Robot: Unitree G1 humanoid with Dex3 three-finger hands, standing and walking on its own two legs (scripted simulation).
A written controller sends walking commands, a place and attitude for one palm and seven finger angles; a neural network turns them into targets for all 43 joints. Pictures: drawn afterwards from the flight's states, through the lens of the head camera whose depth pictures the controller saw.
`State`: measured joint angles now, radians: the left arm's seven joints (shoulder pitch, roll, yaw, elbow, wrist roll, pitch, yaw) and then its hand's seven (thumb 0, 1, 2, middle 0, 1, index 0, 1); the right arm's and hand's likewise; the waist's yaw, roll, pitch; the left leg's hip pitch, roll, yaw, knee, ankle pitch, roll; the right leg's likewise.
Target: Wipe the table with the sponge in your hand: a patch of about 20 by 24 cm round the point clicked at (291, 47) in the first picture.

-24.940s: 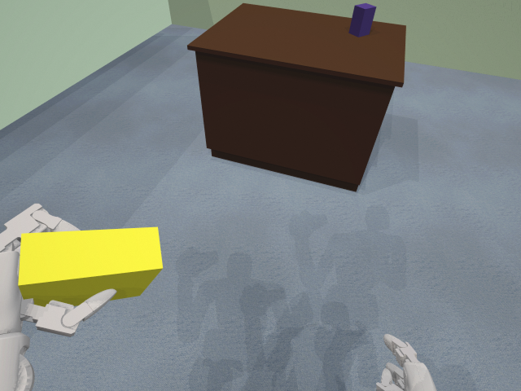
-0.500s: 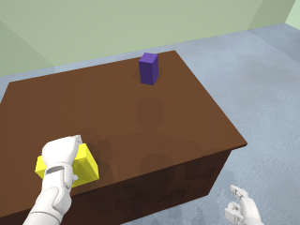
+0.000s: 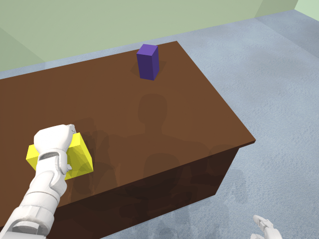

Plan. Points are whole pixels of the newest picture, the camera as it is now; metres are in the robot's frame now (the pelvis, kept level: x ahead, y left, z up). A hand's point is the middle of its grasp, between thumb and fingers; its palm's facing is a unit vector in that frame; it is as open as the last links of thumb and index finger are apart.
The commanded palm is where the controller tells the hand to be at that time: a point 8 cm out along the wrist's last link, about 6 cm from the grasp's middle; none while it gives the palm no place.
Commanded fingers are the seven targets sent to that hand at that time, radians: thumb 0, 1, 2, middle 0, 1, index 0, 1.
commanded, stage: wipe forward along the first lane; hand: left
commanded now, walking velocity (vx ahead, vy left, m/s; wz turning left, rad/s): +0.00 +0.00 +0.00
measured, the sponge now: (66, 163) +0.31 +0.32 -0.03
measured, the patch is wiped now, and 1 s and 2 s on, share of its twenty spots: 0.05 0.35 0.45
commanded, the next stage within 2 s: slide across to the middle lane in 1.10 s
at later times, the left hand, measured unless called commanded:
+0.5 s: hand (59, 134) +0.38 +0.35 +0.02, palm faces -0.14 +0.01 -0.99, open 9.6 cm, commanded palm +0.36 +0.33 +0.05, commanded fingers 0.00 0.10 1.30 -1.20 -1.60 -1.20 -1.60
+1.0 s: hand (57, 124) +0.42 +0.37 +0.01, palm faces -0.14 +0.02 -0.99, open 9.6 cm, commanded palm +0.41 +0.35 +0.04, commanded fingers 0.00 0.10 1.30 -1.20 -1.60 -1.20 -1.60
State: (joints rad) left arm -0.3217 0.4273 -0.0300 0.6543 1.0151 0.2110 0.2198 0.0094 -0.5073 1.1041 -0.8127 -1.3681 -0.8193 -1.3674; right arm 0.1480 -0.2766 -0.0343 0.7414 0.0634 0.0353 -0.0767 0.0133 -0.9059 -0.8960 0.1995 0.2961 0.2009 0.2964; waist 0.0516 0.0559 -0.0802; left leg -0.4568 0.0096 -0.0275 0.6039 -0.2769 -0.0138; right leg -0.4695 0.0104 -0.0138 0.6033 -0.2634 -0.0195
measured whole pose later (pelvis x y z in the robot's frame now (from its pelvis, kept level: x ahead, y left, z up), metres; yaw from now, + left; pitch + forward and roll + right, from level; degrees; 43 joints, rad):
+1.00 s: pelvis +0.00 +0.03 -0.01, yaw -1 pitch +16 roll -2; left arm -0.73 0.59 0.04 1.10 1.07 0.12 0.26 0.02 -0.55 1.15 -0.83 -1.37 -0.83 -1.39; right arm 0.25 -0.27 -0.03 0.75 0.05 0.05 -0.04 0.01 -0.91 -0.90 0.20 0.30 0.20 0.30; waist -0.04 0.03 -0.13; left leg -0.71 0.01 -0.02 0.73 -0.31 0.02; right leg -0.69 0.01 -0.01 0.66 -0.26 0.01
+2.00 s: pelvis +0.04 +0.03 +0.00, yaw -1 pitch +16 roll -2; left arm -0.76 0.45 -0.07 1.06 1.03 0.25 0.29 0.00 -0.50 1.13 -0.77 -1.42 -0.78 -1.45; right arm 0.23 -0.25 -0.05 0.79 0.04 0.09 0.00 0.01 -0.91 -0.90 0.20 0.30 0.20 0.30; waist -0.03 0.04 -0.13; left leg -0.59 0.01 -0.02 0.65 -0.34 0.02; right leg -0.56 0.01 -0.01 0.56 -0.28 0.02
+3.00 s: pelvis +0.04 +0.02 +0.00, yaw -1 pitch +9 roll -1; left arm -0.42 0.27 -0.23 0.67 1.00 0.45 0.33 0.01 -0.45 1.11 -0.72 -1.47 -0.73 -1.49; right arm 0.11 -0.25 -0.03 0.71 0.07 0.14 0.00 0.01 -0.91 -0.90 0.20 0.30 0.20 0.30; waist 0.04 0.05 -0.14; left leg -0.43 0.00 -0.01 0.59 -0.33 0.01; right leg -0.42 0.00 0.00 0.55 -0.29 0.01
